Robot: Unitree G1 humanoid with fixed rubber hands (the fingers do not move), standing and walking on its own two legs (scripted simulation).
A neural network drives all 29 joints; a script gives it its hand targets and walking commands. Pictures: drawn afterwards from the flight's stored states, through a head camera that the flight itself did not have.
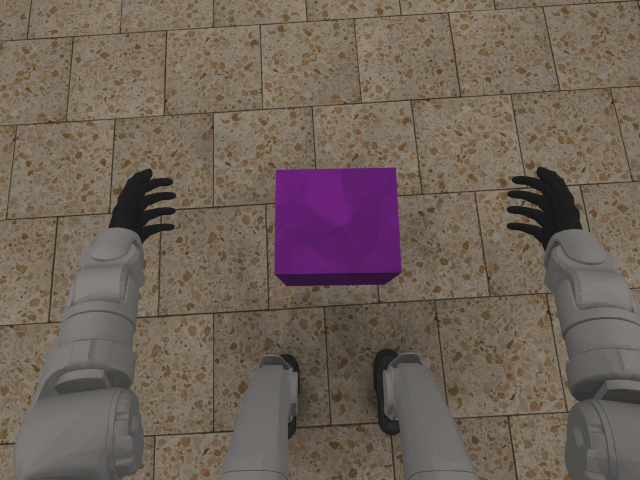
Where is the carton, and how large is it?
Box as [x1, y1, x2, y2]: [274, 168, 401, 285]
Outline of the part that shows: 395,168 276,170 274,273 286,285 384,284 401,272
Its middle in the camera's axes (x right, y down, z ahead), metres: +0.04 -0.03 +0.96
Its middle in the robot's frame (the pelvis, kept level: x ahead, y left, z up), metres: +0.52 +0.00 -0.56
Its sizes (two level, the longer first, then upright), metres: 0.269 0.236 0.246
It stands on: the floor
